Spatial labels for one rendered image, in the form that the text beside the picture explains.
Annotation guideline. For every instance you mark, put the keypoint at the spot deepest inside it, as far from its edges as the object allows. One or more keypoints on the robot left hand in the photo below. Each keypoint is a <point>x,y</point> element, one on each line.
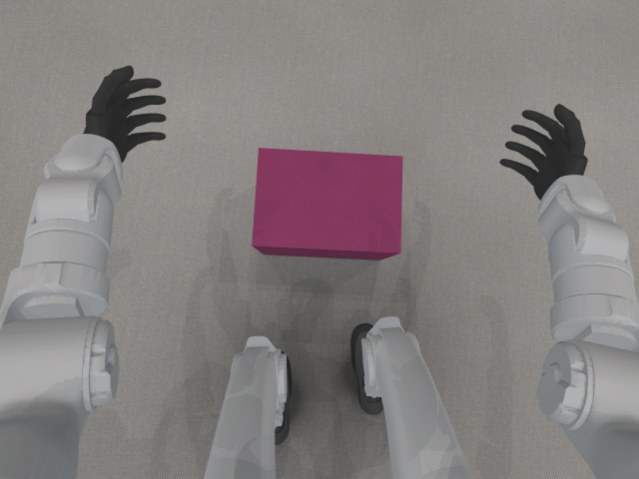
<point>110,108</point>

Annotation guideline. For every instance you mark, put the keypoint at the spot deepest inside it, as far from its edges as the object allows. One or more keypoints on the robot right upper arm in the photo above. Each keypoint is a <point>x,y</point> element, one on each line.
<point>592,391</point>

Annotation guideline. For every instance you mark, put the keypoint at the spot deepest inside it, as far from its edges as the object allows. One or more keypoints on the left robot forearm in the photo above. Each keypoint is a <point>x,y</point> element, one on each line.
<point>62,272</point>

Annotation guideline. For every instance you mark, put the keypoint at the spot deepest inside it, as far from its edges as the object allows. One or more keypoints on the right robot foot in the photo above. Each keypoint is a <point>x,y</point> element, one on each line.
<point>370,404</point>

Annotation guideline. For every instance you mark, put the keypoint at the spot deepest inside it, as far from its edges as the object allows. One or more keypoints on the right robot forearm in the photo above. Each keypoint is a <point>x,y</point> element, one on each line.
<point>591,273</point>

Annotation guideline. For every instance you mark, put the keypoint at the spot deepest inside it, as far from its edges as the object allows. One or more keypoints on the right robot thigh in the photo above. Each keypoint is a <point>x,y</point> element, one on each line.
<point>422,442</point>

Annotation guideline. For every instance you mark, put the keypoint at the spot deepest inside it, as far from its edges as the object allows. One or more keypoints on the carton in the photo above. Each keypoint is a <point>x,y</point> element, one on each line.
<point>327,204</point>

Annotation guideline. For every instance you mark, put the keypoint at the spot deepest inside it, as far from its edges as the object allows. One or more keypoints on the robot left upper arm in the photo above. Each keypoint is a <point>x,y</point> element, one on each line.
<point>53,373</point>

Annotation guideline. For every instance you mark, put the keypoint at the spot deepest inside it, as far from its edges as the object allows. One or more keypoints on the robot right hand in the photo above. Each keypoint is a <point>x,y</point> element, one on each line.
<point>564,155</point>

